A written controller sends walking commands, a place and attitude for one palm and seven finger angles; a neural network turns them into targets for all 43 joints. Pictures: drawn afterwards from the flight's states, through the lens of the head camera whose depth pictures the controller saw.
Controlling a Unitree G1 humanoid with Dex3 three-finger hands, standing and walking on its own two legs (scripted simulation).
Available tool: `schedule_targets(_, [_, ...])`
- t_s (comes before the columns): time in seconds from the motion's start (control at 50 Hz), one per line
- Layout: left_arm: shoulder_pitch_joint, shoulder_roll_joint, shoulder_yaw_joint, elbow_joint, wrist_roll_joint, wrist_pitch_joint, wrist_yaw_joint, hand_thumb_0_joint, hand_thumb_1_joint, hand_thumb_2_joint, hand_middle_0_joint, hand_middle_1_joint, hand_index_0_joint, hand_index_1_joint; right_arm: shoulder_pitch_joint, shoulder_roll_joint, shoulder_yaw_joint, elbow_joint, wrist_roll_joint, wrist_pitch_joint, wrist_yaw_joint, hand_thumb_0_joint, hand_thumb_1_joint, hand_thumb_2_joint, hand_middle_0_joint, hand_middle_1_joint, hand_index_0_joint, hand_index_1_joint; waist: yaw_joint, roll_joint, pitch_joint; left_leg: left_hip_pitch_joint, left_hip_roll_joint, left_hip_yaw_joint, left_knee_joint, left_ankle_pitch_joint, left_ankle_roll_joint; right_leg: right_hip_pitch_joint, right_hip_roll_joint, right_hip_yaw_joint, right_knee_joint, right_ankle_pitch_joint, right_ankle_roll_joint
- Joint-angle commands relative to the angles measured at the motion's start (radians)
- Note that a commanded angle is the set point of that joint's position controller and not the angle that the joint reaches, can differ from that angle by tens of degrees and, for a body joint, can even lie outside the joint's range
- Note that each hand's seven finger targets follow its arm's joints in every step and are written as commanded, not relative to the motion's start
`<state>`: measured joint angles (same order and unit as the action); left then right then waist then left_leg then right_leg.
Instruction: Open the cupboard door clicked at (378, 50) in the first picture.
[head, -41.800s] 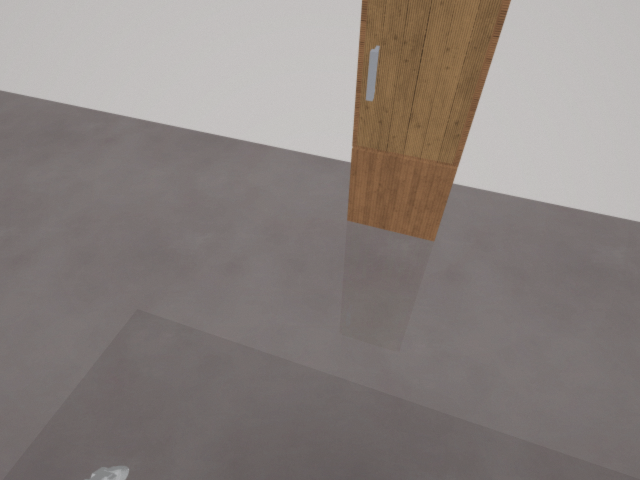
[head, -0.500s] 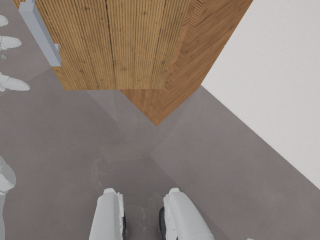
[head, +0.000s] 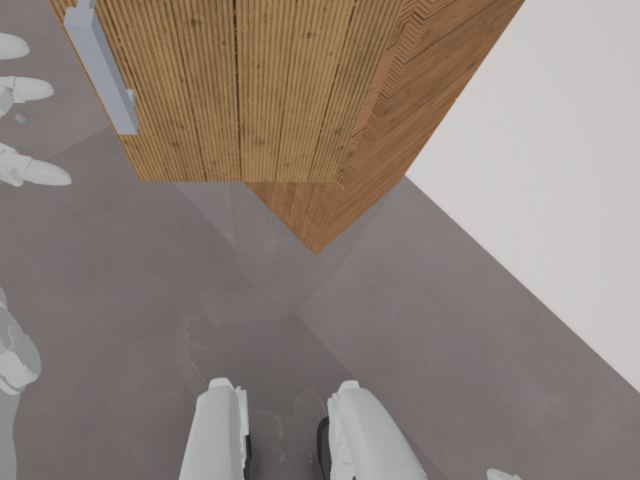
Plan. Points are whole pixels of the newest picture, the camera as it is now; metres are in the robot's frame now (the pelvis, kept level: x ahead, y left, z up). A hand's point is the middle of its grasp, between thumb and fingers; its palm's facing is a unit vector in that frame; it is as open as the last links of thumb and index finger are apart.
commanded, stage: move the hooked fingers beside the handle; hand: left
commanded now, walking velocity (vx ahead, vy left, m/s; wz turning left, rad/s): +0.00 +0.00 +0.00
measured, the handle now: (109, 67) +0.56 +0.22 +0.07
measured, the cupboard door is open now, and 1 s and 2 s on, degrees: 51 51 51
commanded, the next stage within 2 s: slide the fingers in behind the handle in 0.14 s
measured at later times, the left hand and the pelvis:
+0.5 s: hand (46, 115) +0.50 +0.28 +0.06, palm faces +0.04 -1.00 -0.02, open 13.9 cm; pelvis +0.00 +0.00 +0.00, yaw +0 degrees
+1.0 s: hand (87, 118) +0.50 +0.24 +0.06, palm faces +0.04 -1.00 -0.02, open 13.9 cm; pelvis +0.00 -0.01 +0.01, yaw +1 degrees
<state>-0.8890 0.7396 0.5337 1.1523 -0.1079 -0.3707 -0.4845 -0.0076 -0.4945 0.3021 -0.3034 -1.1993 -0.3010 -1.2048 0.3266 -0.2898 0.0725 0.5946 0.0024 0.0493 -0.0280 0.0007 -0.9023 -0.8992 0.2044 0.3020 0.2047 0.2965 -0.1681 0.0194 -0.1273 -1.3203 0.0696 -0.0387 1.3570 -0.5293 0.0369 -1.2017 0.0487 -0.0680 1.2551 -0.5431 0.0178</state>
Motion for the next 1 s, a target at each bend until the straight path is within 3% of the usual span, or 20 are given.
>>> schedule_targets(0.0, [-0.384,0.304,0.030,-0.185,-0.027,-0.055,0.001,0.000,-0.500,0.300,-0.300,-1.200,-0.300,-1.200,0.176,-0.217,-0.081,-0.032,-0.002,-0.004,-0.017,0.000,-0.900,-0.900,0.200,0.300,0.200,0.300,-0.006,0.231,-0.505,0.624,-0.003,-0.088,-0.170,0.379,-0.015,0.021,0.017,-0.006,-0.135,0.218,-0.050])
schedule_targets(0.08, [-0.411,0.302,0.022,-0.202,-0.025,-0.055,0.005,0.000,-0.500,0.300,-0.300,-1.200,-0.300,-1.200,0.174,-0.212,-0.078,-0.037,-0.004,-0.005,-0.019,0.000,-0.900,-0.900,0.200,0.300,0.200,0.300,-0.007,0.254,-0.519,0.617,-0.006,-0.086,-0.157,0.391,-0.014,0.019,0.016,-0.005,-0.125,0.227,-0.053])
schedule_targets(0.1, [-0.420,0.317,0.027,-0.194,-0.021,-0.055,0.007,0.000,-0.500,0.300,-0.300,-1.200,-0.300,-1.200,0.173,-0.217,-0.078,-0.033,-0.004,-0.004,-0.019,0.000,-0.900,-0.900,0.200,0.300,0.200,0.300,-0.014,0.245,-0.521,0.623,-0.003,-0.089,-0.158,0.391,-0.015,0.015,0.016,-0.003,-0.130,0.227,-0.050])
schedule_targets(0.12, [-0.423,0.332,0.039,-0.210,-0.021,-0.059,0.009,0.000,-0.500,0.300,-0.300,-1.200,-0.300,-1.200,0.177,-0.217,-0.078,-0.033,-0.007,-0.004,-0.020,0.000,-0.900,-0.900,0.200,0.300,0.200,0.300,-0.005,0.263,-0.538,0.631,-0.005,-0.089,-0.157,0.408,-0.017,0.025,0.015,-0.004,-0.126,0.234,-0.052])
schedule_targets(0.18, [-0.430,0.295,0.015,-0.216,-0.025,-0.062,0.008,0.000,-0.500,0.300,-0.300,-1.200,-0.300,-1.200,0.180,-0.210,-0.078,-0.031,-0.007,-0.003,-0.017,0.000,-0.900,-0.900,0.200,0.300,0.200,0.300,-0.014,0.267,-0.544,0.648,-0.004,-0.093,-0.152,0.434,-0.017,0.013,0.017,-0.006,-0.123,0.245,-0.053])
schedule_targets(0.22, [-0.397,0.314,0.035,-0.213,-0.025,-0.056,0.005,0.000,-0.500,0.300,-0.300,-1.200,-0.300,-1.200,0.183,-0.214,-0.081,-0.029,-0.007,0.000,-0.016,0.000,-0.900,-0.900,0.200,0.300,0.200,0.300,-0.003,0.258,-0.577,0.654,-0.003,-0.090,-0.150,0.447,-0.017,0.038,0.017,-0.004,-0.127,0.256,-0.050])
schedule_targets(0.28, [-0.376,0.281,0.017,-0.199,-0.030,-0.042,-0.002,0.000,-0.500,0.300,-0.300,-1.200,-0.300,-1.200,0.184,-0.209,-0.080,-0.032,-0.004,0.002,-0.013,0.000,-0.900,-0.900,0.200,0.300,0.200,0.300,-0.008,0.231,-0.546,0.626,-0.005,-0.085,-0.150,0.439,-0.011,0.047,0.018,-0.004,-0.130,0.259,-0.050])
schedule_targets(0.32, [-0.388,0.266,0.003,-0.241,-0.028,-0.043,0.006,0.000,-0.500,0.300,-0.300,-1.200,-0.300,-1.200,0.183,-0.207,-0.083,-0.032,-0.005,0.003,-0.012,0.000,-0.900,-0.900,0.200,0.300,0.200,0.300,0.003,0.274,-0.564,0.667,-0.003,-0.089,-0.163,0.450,-0.018,0.041,0.017,-0.005,-0.135,0.258,-0.051])
schedule_targets(0.38, [-0.374,0.242,0.002,-0.246,-0.036,-0.047,0.021,0.000,-0.500,0.300,-0.300,-1.200,-0.300,-1.200,0.190,-0.203,-0.087,-0.030,-0.005,0.004,-0.010,0.000,-0.900,-0.900,0.200,0.300,0.200,0.300,-0.005,0.231,-0.553,0.664,-0.004,-0.094,-0.166,0.452,-0.015,0.044,0.019,-0.006,-0.139,0.260,-0.052])
schedule_targets(0.4, [-0.389,0.236,-0.001,-0.269,-0.035,-0.051,0.027,0.000,-0.500,0.300,-0.300,-1.200,-0.300,-1.200,0.184,-0.201,-0.088,-0.028,-0.007,0.002,-0.008,0.000,-0.900,-0.900,0.200,0.300,0.200,0.300,-0.002,0.256,-0.563,0.673,-0.003,-0.088,-0.167,0.450,-0.017,0.045,0.016,-0.004,-0.142,0.261,-0.049])
schedule_targets(0.46, [-0.340,0.199,-0.014,-0.254,-0.035,-0.052,0.045,0.000,-0.500,0.300,-0.300,-1.200,-0.300,-1.200,0.182,-0.193,-0.090,-0.031,-0.005,0.003,-0.004,0.000,-0.900,-0.900,0.200,0.300,0.200,0.300,0.003,0.225,-0.534,0.650,-0.008,-0.078,-0.183,0.412,-0.015,0.073,0.017,-0.003,-0.158,0.249,-0.048])
schedule_targets(0.62, [-0.366,0.188,-0.024,-0.231,-0.023,-0.080,0.090,0.000,-0.500,0.300,-0.300,-1.200,-0.300,-1.200,0.174,-0.188,-0.085,-0.031,-0.007,-0.003,-0.004,0.000,-0.900,-0.900,0.200,0.300,0.200,0.300,-0.005,0.200,-0.486,0.583,-0.015,-0.059,-0.188,0.349,-0.009,0.106,0.014,0.010,-0.163,0.233,-0.047])
schedule_targets(0.66, [-0.351,0.202,-0.009,-0.251,-0.023,-0.091,0.094,0.000,-0.500,0.300,-0.300,-1.200,-0.300,-1.200,0.177,-0.188,-0.088,-0.033,-0.008,-0.003,-0.003,0.000,-0.900,-0.900,0.200,0.300,0.200,0.300,0.007,0.194,-0.520,0.593,-0.017,-0.056,-0.186,0.378,-0.009,0.139,0.015,0.013,-0.161,0.258,-0.047])
schedule_targets(0.74, [-0.339,0.138,-0.047,-0.239,-0.031,-0.094,0.092,0.000,-0.500,0.300,-0.300,-1.200,-0.300,-1.200,0.170,-0.181,-0.091,-0.033,-0.005,-0.003,0.002,0.000,-0.900,-0.900,0.200,0.300,0.200,0.300,-0.001,0.192,-0.507,0.596,-0.017,-0.052,-0.184,0.371,-0.008,0.126,0.015,0.014,-0.164,0.257,-0.044])
schedule_targets(0.76, [-0.324,0.155,-0.031,-0.214,-0.031,-0.086,0.094,0.000,-0.500,0.300,-0.300,-1.200,-0.300,-1.200,0.171,-0.184,-0.090,-0.033,-0.004,-0.001,0.000,0.000,-0.900,-0.900,0.200,0.300,0.200,0.300,-0.001,0.157,-0.491,0.558,-0.019,-0.045,-0.181,0.349,-0.004,0.146,0.014,0.018,-0.169,0.254,-0.043])
schedule_targets(0.84, [-0.378,0.155,-0.043,-0.253,-0.024,-0.095,0.107,0.000,-0.500,0.300,-0.300,-1.200,-0.300,-1.200,0.170,-0.183,-0.090,-0.032,-0.006,-0.004,-0.003,0.000,-0.900,-0.900,0.200,0.300,0.200,0.300,-0.002,0.191,-0.516,0.571,-0.020,-0.048,-0.180,0.352,-0.005,0.143,0.011,0.021,-0.161,0.255,-0.044])
schedule_targets(0.9, [-0.375,0.126,-0.053,-0.251,-0.027,-0.106,0.120,0.000,-0.500,0.300,-0.300,-1.200,-0.300,-1.200,0.171,-0.180,-0.094,-0.025,-0.007,-0.006,-0.001,0.000,-0.900,-0.900,0.200,0.300,0.200,0.300,-0.004,0.191,-0.528,0.595,-0.020,-0.051,-0.176,0.368,-0.008,0.127,0.012,0.019,-0.158,0.259,-0.045])
schedule_targets(0.92, [-0.393,0.102,-0.073,-0.247,-0.029,-0.104,0.121,0.000,-0.500,0.300,-0.300,-1.200,-0.300,-1.200,0.170,-0.177,-0.093,-0.022,-0.007,-0.007,0.000,0.000,-0.900,-0.900,0.200,0.300,0.200,0.300,-0.017,0.181,-0.512,0.581,-0.021,-0.049,-0.174,0.357,-0.005,0.129,0.012,0.021,-0.163,0.258,-0.043])
schedule_targets(0.98, [-0.377,0.139,-0.040,-0.226,-0.024,-0.099,0.130,0.000,-0.500,0.300,-0.300,-1.200,-0.300,-1.200,0.175,-0.180,-0.091,-0.022,-0.008,-0.008,-0.002,0.000,-0.900,-0.900,0.200,0.300,0.200,0.300,-0.010,0.153,-0.516,0.535,-0.026,-0.041,-0.165,0.342,0.001,0.161,0.013,0.028,-0.159,0.262,-0.043])
